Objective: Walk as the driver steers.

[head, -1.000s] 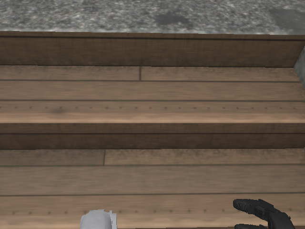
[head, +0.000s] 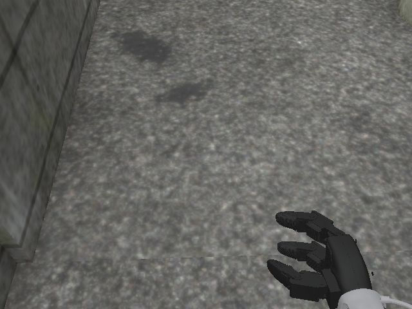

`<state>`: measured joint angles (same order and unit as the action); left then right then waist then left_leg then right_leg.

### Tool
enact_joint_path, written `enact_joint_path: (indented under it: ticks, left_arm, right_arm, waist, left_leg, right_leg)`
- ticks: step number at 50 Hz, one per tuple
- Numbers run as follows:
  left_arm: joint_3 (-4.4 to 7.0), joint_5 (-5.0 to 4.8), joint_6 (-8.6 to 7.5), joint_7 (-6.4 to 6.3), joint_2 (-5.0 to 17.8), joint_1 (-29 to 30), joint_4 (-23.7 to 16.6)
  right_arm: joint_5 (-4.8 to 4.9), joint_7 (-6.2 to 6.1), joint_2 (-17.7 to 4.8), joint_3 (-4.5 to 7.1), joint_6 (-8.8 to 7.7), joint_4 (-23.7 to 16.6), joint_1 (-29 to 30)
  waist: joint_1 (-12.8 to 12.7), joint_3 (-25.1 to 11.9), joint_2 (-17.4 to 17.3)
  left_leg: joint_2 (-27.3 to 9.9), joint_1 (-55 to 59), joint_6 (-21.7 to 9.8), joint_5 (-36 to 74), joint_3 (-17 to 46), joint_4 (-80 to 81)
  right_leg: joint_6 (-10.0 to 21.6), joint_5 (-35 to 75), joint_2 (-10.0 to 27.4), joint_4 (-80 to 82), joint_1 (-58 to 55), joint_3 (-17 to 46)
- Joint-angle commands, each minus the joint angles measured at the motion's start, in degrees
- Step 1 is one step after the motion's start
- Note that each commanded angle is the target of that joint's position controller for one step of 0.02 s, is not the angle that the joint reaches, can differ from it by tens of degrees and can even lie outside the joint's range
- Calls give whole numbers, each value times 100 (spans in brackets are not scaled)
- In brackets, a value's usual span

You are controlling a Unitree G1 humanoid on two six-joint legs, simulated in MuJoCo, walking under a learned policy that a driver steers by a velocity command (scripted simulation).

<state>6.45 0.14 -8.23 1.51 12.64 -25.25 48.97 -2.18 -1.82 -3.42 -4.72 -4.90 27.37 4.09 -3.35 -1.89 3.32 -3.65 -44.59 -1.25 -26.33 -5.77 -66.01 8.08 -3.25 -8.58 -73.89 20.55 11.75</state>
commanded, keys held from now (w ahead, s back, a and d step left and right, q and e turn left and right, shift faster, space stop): w+e+shift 0.94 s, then w+shift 0.02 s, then shift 0.04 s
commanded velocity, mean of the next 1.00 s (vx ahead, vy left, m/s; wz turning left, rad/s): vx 0.99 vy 0.00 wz -0.97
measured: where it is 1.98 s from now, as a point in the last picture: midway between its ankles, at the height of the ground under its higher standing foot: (358, 125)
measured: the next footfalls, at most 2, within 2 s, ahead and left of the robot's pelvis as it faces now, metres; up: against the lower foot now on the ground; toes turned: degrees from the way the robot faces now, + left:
right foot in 0.36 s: +0.45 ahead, -0.07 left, +0.16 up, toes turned -16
left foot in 0.72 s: +0.85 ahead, +0.01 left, +0.16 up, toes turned -42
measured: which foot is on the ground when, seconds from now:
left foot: down 0.00-0.34, up 0.36-0.70, down 0.72-1.00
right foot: up 0.00-0.34, down 0.36-0.70, up 0.72-1.00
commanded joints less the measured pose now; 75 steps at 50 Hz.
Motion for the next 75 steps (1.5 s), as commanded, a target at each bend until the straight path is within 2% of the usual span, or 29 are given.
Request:
enact_joint_path:
  ticks: [1,4,9,11,13,16,17,18,19,20,22,28,33,35,36,37,38,40,42,49,51,54,55,56,57,58,60,67,75]
  left_arm:
    - [-124,307,-38,87,-318,1699,-1596]
    - [-534,173,388,80,-1090,2136,-1889]
    - [-616,102,927,-299,-889,3317,-2699]
    - [-659,-6,1100,-209,-541,3331,-2670]
    - [-472,143,1125,-46,102,2603,-2321]
    - [-45,-42,1154,-48,979,346,-1830]
    - [119,-109,1137,-24,1318,391,-1893]
    - [232,-408,1030,23,1346,1655,-1961]
    - [167,-33,1071,-23,1537,2246,-2016]
    - [148,81,1037,-105,1474,1886,-1934]
    - [-68,174,610,-248,748,829,-1015]
    - [-27,105,206,-350,1104,887,-870]
    - [125,-61,328,-154,1418,956,-1008]
    - [137,10,270,-42,1428,1198,-1219]
    - [-92,120,218,-94,511,1264,-1494]
    - [-222,-65,253,-147,289,602,-1775]
    - [-217,68,384,-171,547,622,-1582]
    - [-224,357,518,-24,579,1281,-1657]
    - [-244,232,650,169,487,1462,-1811]
    - [-467,192,823,343,492,2577,-2148]
    - [-513,236,673,359,368,2721,-2092]
    - [-314,264,546,282,729,412,-1329]
    - [-20,-238,601,143,1303,313,-1489]
    - [-22,-220,604,-47,1865,399,-1281]
    - [-65,110,565,-109,1851,574,-1614]
    - [-61,133,613,-75,1563,603,-1653]
    - [-222,-118,495,-40,1085,1458,-1673]
    - [-303,14,476,-157,872,1698,-1175]
    - [-322,9,629,-204,740,1496,-807]
  right_arm:
    - [53,72,-917,742,-120,1104,-1509]
    - [-94,194,-338,645,-340,2489,-2521]
    - [35,294,-676,565,-584,3038,-2102]
    - [308,182,-1100,656,-412,3121,-2494]
    - [483,-86,-2236,846,-436,2620,-2637]
    - [466,-77,-3272,1271,-360,1714,-2046]
    - [392,108,-2973,1307,-303,1458,-2031]
    - [163,371,-1826,1091,-216,1254,-1913]
    - [-54,572,-988,845,-315,348,-1287]
    - [-272,538,-1037,795,-466,-153,-1050]
    - [-168,250,-886,515,-426,-350,-1080]
    - [-76,63,-1569,454,-25,-567,-439]
    - [223,177,-1353,488,85,82,-1458]
    - [198,-55,-1997,788,61,439,-3000]
    - [21,-102,-2203,875,-29,580,-3586]
    - [-184,-74,-2592,910,5,292,-2959]
    - [-105,-55,-2222,964,17,237,-2285]
    - [-12,78,-1645,817,1,503,-2142]
    - [34,122,-1618,841,-96,1001,-2165]
    - [77,110,-1620,814,-156,1636,-2391]
    - [76,105,-2025,897,-225,1826,-2791]
    - [155,-1,-2541,988,-139,1802,-2898]
    - [428,-95,-2917,1101,-169,1510,-2245]
    - [41,-77,-1792,875,-233,1279,-2569]
    - [310,46,-1902,734,-345,1284,-3642]
    - [425,3,-2440,854,-327,1355,-2996]
    - [317,-114,-2161,810,-190,1213,-2440]
    - [98,-132,-1585,749,167,1002,-2117]
    - [164,8,-1663,726,209,775,-968]
  waist:
    - [540,-956,-636]
    - [360,298,-396]
    - [-569,1433,-560]
    - [-652,904,-311]
    - [-821,-341,-324]
    - [-1638,-1893,-1381]
    - [-1394,-1898,-1327]
    - [-749,-1103,-159]
    - [-173,-1104,889]
    - [-167,-1607,-20]
    - [107,-239,-623]
    - [454,697,-1015]
    - [811,-739,-421]
    - [1736,-1519,-741]
    - [1686,-1770,-1730]
    - [955,-1913,-2595]
    - [820,-1628,-1932]
    - [667,-312,-844]
    - [266,484,-1101]
    - [186,1203,-666]
    - [271,1018,-470]
    - [-757,-530,-1078]
    - [-1205,-612,-938]
    - [-258,-930,1036]
    - [36,-3043,1270]
    - [-376,-3003,23]
    - [136,-1122,-849]
    - [695,-524,-330]
    - [248,-439,151]
  left_leg:
    - [-1708,4432,-1141,-1908,4195,4091]
    - [-1479,3897,-594,577,1899,4438]
    - [-1064,2527,273,2715,-726,5906]
    - [-530,1663,111,3400,-1458,6657]
    - [-640,2289,-105,8729,-1627,5849]
    - [-1264,4375,-478,11658,-918,2365]
    - [-1110,3950,-507,9403,-597,292]
    - [59,2039,-380,2785,-241,-2314]
    - [999,-696,-81,1252,656,-5112]
    - [824,-1054,-106,1410,1455,-5700]
    - [454,-1390,52,872,1432,-4958]
    - [-286,-37,158,-247,1529,293]
    - [408,4516,251,2359,621,2741]
    - [78,6412,130,1370,795,2943]
    - [-1341,7059,43,330,2240,3060]
    - [-2613,6858,-467,698,5019,4211]
    - [-2549,6247,-911,-878,5598,4595]
    - [-1922,4616,-682,-908,4005,4746]
    - [-1615,3750,-382,359,2774,4899]
    - [-826,3090,-51,3375,-437,5846]
    - [-827,3628,-16,5950,-707,5600]
    - [-917,3904,-53,7477,-714,2735]
    - [-533,3031,145,6434,-430,1335]
    - [256,1428,348,-781,-279,-1147]
    - [373,567,351,-1205,1252,-2527]
    - [240,767,441,-552,1301,-2544]
    - [-211,389,510,19,965,-1764]
    - [-268,1235,604,1243,868,241]
    - [77,1885,437,2269,882,2944]
  right_leg:
    - [71,120,647,-4211,4122,-507]
    - [365,-1375,640,-6342,5593,-554]
    - [430,-2445,620,-4576,5640,-1007]
    - [425,-1742,471,-2568,3669,-2058]
    - [347,-1401,192,-1508,1213,-2927]
    - [420,-2731,-104,366,-400,-2037]
    - [599,-3487,-306,1696,-1051,-1242]
    - [1310,-3618,-70,2994,-1008,408]
    - [2131,-3954,794,4668,-1427,3625]
    - [2052,-3778,1385,5527,-1808,4811]
    - [1688,-2331,1140,5573,-838,4469]
    - [1055,-560,748,5981,562,1898]
    - [352,815,248,4689,1176,909]
    - [-38,991,-9,1831,1613,556]
    - [-105,-2739,-77,-140,2406,172]
    - [-358,-2642,133,-1380,3373,-463]
    - [-281,-1994,582,-1833,3759,-694]
    - [-205,-1588,974,-1607,3609,-729]
    - [-187,-1645,1117,-1335,3580,-529]
    - [-235,134,1174,1728,2144,-1468]
    - [-9,147,709,2893,1032,-2088]
    - [370,438,163,3836,-1643,-1610]
    - [511,1388,703,4609,-2749,-887]
    - [426,4947,1666,3608,-4033,158]
    - [1774,4709,3096,3976,-5495,2584]
    - [1706,3647,2815,4714,-4648,2479]
    - [1307,3252,2318,4982,-2636,1350]
    - [886,3834,1611,5517,-206,-171]
    - [502,2202,1635,4950,-784,-88]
